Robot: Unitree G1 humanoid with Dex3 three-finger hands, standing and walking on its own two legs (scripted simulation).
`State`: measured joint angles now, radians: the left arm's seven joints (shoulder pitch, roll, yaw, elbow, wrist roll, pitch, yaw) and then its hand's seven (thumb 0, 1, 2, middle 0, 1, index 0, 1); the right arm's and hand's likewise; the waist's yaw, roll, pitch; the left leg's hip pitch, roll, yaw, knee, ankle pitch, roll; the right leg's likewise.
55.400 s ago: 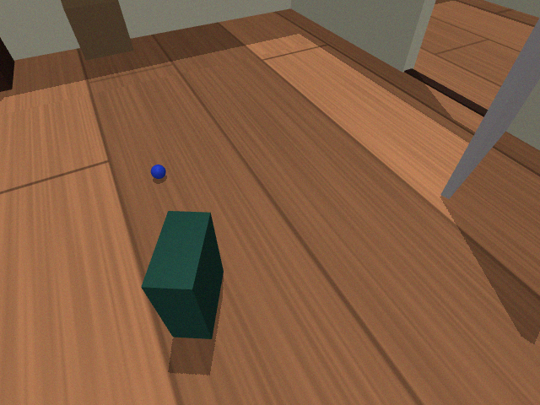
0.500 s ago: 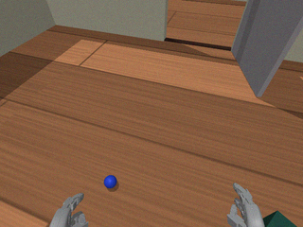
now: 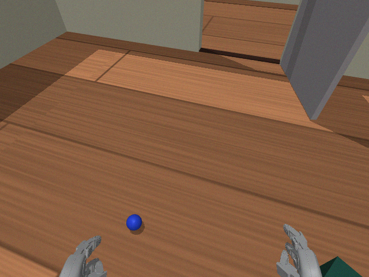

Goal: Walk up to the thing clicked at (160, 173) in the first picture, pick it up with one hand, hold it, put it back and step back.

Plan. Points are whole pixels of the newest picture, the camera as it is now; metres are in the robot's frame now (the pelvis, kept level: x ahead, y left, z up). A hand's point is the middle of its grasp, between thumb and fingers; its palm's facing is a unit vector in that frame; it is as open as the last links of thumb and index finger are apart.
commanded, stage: home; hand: left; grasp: from above
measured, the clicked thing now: (134, 222) +0.53 +0.27 -0.67
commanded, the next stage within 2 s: stand in 0.34 s
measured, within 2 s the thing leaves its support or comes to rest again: neither
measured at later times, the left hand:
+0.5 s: hand (101, 274) +0.17 +0.19 -0.06, palm faces +0.02 -0.96 -0.28, open 7.4 cm
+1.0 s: hand out of the picture +0.04 +0.24 -0.11, palm faces +0.06 -0.95 -0.32, open 7.4 cm
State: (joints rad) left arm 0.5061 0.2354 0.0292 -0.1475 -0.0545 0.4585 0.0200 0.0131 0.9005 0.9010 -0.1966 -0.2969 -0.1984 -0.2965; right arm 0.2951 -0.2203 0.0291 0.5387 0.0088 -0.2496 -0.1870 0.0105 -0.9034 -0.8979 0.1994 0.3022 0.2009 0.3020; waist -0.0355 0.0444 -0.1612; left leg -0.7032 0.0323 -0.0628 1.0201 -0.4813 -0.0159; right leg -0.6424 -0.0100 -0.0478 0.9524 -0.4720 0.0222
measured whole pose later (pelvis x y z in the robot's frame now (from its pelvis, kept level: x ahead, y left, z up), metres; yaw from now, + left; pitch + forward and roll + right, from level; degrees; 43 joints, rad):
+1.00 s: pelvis +0.00 +0.01 +0.06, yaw +1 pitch -4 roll +0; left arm 0.21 0.28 0.04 1.04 0.03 0.02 0.03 0.01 0.90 0.90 -0.20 -0.30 -0.20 -0.30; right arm 0.18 -0.28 -0.04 1.04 -0.03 0.00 -0.02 0.00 -0.91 -0.90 0.20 0.30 0.20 0.30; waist 0.03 0.01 0.07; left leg -0.20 -0.01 -0.03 0.52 -0.26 0.01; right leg -0.16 -0.06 -0.03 0.49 -0.27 0.04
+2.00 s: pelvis +0.00 -0.01 +0.07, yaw +1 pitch -4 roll +0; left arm 0.12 0.31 0.03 1.15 0.02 0.00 0.01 0.01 0.90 0.90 -0.20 -0.30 -0.20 -0.30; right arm 0.13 -0.32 -0.01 1.14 -0.02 -0.01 -0.01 0.00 -0.91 -0.90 0.20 0.30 0.20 0.30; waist 0.01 0.02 0.07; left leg -0.12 0.01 -0.04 0.35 -0.17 -0.02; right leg -0.09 -0.03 -0.04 0.34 -0.19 0.02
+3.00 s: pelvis +0.01 -0.01 +0.07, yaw +1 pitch -3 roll +0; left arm 0.11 0.33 0.04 1.12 0.00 -0.01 0.00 0.01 0.90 0.90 -0.20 -0.30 -0.20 -0.30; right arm 0.10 -0.35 -0.01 1.12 0.00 0.00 0.00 0.00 -0.91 -0.90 0.20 0.30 0.20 0.30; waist 0.00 0.01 0.07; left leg -0.14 0.01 -0.04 0.37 -0.18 -0.02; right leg -0.11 -0.03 -0.04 0.36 -0.20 0.01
